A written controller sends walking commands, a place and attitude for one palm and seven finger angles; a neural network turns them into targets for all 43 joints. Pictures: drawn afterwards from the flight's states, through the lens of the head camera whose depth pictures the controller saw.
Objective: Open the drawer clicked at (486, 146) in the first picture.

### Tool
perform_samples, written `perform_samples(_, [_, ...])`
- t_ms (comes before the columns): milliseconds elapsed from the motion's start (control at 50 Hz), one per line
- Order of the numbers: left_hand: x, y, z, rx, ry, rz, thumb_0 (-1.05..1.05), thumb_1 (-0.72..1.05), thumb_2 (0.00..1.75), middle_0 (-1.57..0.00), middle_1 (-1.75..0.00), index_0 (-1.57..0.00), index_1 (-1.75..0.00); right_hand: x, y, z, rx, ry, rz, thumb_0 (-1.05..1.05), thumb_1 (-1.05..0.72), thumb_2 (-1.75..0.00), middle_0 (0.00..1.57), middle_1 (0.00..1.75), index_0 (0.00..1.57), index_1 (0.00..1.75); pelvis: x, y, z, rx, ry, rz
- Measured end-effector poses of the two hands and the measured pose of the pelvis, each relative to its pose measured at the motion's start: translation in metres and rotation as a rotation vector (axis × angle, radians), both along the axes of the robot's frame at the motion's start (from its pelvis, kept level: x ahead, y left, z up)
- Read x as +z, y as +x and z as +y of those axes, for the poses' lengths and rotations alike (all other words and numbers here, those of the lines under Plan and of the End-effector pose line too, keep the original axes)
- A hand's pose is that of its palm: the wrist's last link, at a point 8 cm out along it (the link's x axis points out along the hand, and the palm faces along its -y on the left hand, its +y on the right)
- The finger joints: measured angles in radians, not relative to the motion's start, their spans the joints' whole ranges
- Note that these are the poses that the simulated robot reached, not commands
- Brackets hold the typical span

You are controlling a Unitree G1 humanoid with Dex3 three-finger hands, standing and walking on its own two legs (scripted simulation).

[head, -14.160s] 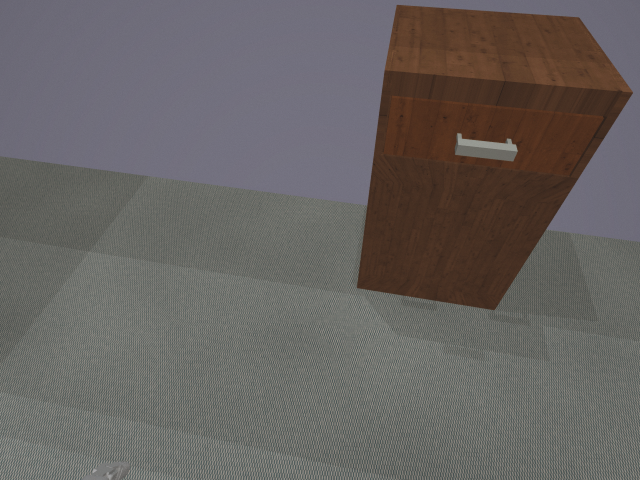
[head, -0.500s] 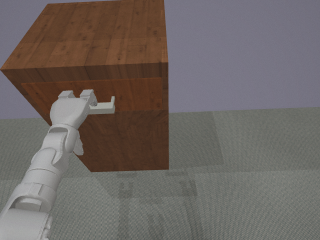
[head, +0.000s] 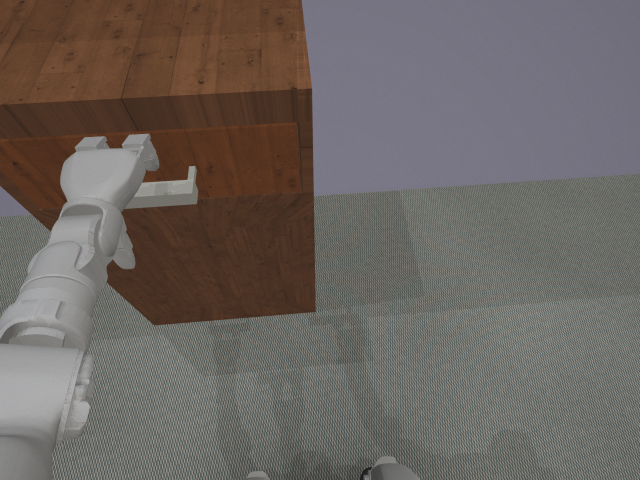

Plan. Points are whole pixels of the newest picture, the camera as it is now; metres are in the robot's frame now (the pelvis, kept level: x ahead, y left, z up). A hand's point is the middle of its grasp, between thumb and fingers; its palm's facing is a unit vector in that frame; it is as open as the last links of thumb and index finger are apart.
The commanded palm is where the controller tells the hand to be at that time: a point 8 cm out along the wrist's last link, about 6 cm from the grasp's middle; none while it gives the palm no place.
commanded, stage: move the hooked fingers above the handle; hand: left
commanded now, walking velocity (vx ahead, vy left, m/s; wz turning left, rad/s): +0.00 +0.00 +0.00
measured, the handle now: (154, 184) +0.56 +0.25 -0.03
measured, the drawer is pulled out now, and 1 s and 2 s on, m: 0.00 0.00 0.00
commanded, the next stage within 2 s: lower the fingers behind the handle in 1.08 s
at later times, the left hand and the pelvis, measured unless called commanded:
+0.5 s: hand (132, 192) +0.50 +0.25 +0.03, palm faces -0.07 -0.01 -1.00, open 13.8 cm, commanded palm +0.48 +0.26 +0.09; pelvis +0.01 +0.01 -0.01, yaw -2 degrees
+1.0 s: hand (137, 189) +0.50 +0.24 +0.03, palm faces -0.06 -0.01 -1.00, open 13.8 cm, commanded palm +0.47 +0.26 +0.09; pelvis +0.01 +0.00 -0.01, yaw -1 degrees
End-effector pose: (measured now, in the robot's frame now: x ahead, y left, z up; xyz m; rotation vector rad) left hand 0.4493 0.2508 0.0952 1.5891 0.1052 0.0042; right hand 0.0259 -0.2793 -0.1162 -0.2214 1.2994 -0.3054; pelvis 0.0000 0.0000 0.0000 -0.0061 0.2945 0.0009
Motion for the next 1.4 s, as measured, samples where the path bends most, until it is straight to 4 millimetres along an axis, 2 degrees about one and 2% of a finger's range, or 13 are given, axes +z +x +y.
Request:
perform_samples(180, [-0.009,0.024,-0.002,-0.008,-0.013,0.011,0.0,-0.49,0.3,-0.32,-1.2,-0.31,-1.2,-0.001,-0.04,0.005,-0.051,-0.008,0.108,0.01,-0.9,-0.9,0.2,0.3,0.2,0.3,-0.006,0.0,0.006,-0.01,-0.006,0.042])
perform_samples(340, [-0.012,0.036,0.002,0.004,-0.021,0.0,0.0,-0.49,0.3,-0.32,-1.2,-0.31,-1.2,-0.004,-0.056,0.015,-0.078,0.008,0.159,0.01,-0.9,-0.9,0.2,0.3,0.2,0.3,-0.009,0.003,0.011,-0.022,-0.011,0.07])
perform_samples(440, [-0.014,0.032,0.0,-0.006,-0.026,0.007,0.0,-0.49,0.3,-0.32,-1.2,-0.31,-1.2,-0.006,-0.052,0.022,-0.076,0.029,0.16,0.01,-0.9,-0.9,0.2,0.3,0.2,0.3,-0.008,0.007,0.013,-0.023,-0.014,0.064])
perform_samples(540, [-0.014,0.027,0.003,-0.004,-0.025,0.003,0.0,-0.49,0.3,-0.32,-1.2,-0.31,-1.2,-0.007,-0.036,0.024,-0.059,0.038,0.129,0.01,-0.9,-0.9,0.2,0.3,0.2,0.3,-0.006,0.008,0.013,-0.019,-0.014,0.053])
perform_samples(660, [-0.012,0.026,0.007,0.01,-0.009,0.003,0.0,-0.49,0.3,-0.32,-1.2,-0.32,-1.2,-0.007,-0.014,0.02,-0.027,0.029,0.081,0.01,-0.9,-0.9,0.2,0.3,0.2,0.3,-0.006,0.009,0.012,-0.006,-0.015,0.049])
perform_samples(780, [-0.011,0.03,-0.001,-0.002,-0.013,0.015,0.0,-0.49,0.3,-0.32,-1.2,-0.31,-1.2,-0.005,-0.001,0.014,-0.007,0.012,0.055,0.0,-0.9,-0.9,0.2,0.3,0.2,0.3,-0.006,0.01,0.009,0.002,-0.016,0.051])
perform_samples(940, [-0.01,0.034,-0.01,-0.006,-0.027,-0.013,0.0,-0.49,0.3,-0.32,-1.2,-0.31,-1.2,-0.005,-0.004,0.007,-0.019,0.011,0.064,0.0,-0.9,-0.9,0.2,0.3,0.2,0.3,-0.006,0.013,0.005,-0.01,-0.012,0.057])
perform_samples(1100, [-0.009,0.022,0.003,0.031,-0.01,0.014,0.0,-0.49,0.3,-0.32,-1.2,-0.31,-1.2,-0.007,-0.013,0.007,-0.038,0.028,0.089,0.01,-0.9,-0.9,0.2,0.3,0.2,0.3,-0.003,0.014,0.002,-0.017,-0.007,0.043])
perform_samples(1220, [-0.005,0.012,0.01,0.012,-0.012,0.013,0.0,-0.49,0.3,-0.32,-1.2,-0.31,-1.2,-0.006,-0.012,0.005,-0.029,0.02,0.09,0.01,-0.9,-0.9,0.2,0.3,0.2,0.3,-0.002,0.012,0.001,-0.007,-0.008,0.032])
perform_samples(1400, [-0.019,0.013,0.0,-0.026,-0.015,0.013,0.0,-0.49,0.3,-0.32,-1.2,-0.31,-1.2,-0.006,-0.009,0.001,-0.005,-0.007,0.062,0.01,-0.9,-0.9,0.2,0.3,0.2,0.3,-0.008,0.003,0.003,0.005,-0.011,0.048])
